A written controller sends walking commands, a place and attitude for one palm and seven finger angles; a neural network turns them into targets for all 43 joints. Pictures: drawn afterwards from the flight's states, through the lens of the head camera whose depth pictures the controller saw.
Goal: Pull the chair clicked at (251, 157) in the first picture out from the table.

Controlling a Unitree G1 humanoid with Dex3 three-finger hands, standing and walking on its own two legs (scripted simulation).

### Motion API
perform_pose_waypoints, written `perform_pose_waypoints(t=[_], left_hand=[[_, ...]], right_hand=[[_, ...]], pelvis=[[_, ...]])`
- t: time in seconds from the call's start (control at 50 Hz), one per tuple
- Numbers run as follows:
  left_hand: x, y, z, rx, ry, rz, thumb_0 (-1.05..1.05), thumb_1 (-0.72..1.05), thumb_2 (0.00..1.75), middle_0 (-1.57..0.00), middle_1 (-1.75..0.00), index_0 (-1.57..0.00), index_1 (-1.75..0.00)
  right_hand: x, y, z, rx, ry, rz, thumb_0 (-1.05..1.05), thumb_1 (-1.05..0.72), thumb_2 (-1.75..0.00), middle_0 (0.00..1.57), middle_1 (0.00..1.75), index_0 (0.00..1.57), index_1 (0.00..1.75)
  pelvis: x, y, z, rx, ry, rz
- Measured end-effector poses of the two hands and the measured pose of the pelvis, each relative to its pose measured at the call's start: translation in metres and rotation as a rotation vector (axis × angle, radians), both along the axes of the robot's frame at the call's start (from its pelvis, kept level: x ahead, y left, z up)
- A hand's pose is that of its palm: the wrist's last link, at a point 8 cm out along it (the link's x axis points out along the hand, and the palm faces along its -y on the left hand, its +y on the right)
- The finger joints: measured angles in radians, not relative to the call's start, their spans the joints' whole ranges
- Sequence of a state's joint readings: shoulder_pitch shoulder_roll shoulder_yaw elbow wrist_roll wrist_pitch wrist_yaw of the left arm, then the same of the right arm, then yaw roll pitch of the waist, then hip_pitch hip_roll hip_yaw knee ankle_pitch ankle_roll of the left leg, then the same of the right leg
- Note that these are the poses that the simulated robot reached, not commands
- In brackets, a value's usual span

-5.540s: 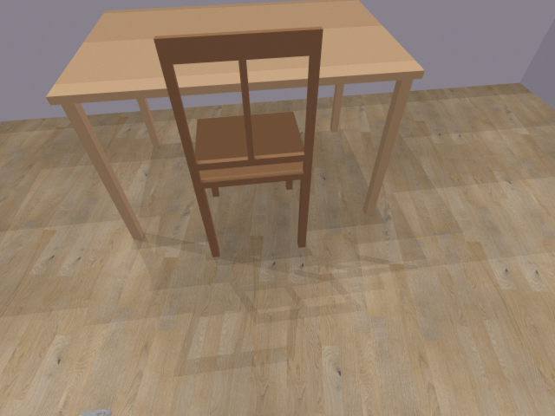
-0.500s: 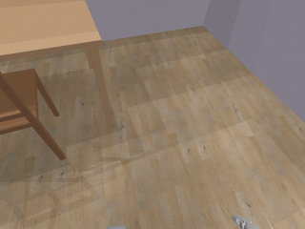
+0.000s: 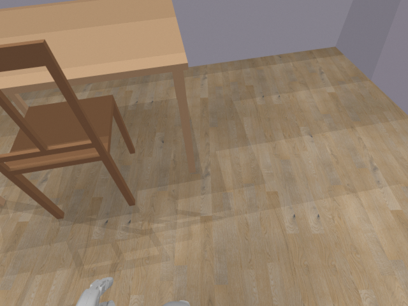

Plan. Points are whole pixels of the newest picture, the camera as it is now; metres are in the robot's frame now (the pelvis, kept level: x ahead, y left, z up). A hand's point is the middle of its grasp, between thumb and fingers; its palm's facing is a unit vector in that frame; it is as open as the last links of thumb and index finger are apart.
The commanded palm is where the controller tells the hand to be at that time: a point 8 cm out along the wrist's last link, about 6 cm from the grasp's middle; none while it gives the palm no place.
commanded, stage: turn to face it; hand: left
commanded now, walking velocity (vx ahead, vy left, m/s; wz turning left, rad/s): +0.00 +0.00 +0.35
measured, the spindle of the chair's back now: (16, 117) +0.68 +0.65 -0.06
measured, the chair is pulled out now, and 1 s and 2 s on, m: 0.00 0.00 0.00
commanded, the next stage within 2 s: take the last steps up to it in 0.20 s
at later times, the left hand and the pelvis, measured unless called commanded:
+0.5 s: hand out of the picture -0.05 +0.26 -0.17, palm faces +0.24 -0.94 -0.24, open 7.4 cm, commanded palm none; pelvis -0.01 +0.05 +0.01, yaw +9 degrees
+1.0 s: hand out of the picture +0.02 +0.21 -0.15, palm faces +0.33 -0.93 -0.16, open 7.4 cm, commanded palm none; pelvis +0.09 +0.07 +0.02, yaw +15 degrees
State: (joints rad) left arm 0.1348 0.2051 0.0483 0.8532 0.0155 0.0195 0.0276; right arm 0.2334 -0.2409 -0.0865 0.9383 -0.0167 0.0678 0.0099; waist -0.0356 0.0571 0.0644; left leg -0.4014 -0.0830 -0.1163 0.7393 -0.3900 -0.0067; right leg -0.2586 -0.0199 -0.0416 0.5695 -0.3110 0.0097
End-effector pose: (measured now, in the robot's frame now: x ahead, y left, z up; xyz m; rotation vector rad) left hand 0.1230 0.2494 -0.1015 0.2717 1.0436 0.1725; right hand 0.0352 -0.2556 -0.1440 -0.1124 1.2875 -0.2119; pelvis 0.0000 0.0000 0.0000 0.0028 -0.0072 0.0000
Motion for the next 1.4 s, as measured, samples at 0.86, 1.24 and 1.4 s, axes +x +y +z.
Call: perform_pose_waypoints(t=[0.86, 1.24, 1.4], left_hand=[[-0.104, 0.019, -0.019, -0.121, 0.167, 0.350, 0.00, 0.91, 0.89, -0.20, -0.30, -0.20, -0.30], [-0.106, 0.090, -0.050, -0.245, 0.497, 0.457, 0.00, 0.91, 0.89, -0.20, -0.30, -0.20, -0.30], [0.033, 0.170, -0.030, -0.150, 0.251, 0.350, 0.00, 0.91, 0.90, -0.19, -0.30, -0.19, -0.30]], right_hand=[[0.061, 0.068, 0.000, 0.035, 0.141, 0.279, 0.00, -0.92, -0.89, 0.20, 0.30, 0.19, 0.30], [0.251, 0.211, 0.015, 0.002, -0.125, 0.374, 0.00, -0.92, -0.89, 0.20, 0.30, 0.19, 0.30], [0.244, 0.223, 0.025, -0.013, -0.050, 0.284, -0.02, -0.95, -0.89, 0.20, 0.30, 0.20, 0.30]], pelvis=[[0.059, 0.046, 0.009, 0.013, -0.034, 0.241], [0.156, 0.156, -0.004, -0.013, -0.021, 0.242], [0.198, 0.184, 0.014, 0.013, -0.011, 0.220]])
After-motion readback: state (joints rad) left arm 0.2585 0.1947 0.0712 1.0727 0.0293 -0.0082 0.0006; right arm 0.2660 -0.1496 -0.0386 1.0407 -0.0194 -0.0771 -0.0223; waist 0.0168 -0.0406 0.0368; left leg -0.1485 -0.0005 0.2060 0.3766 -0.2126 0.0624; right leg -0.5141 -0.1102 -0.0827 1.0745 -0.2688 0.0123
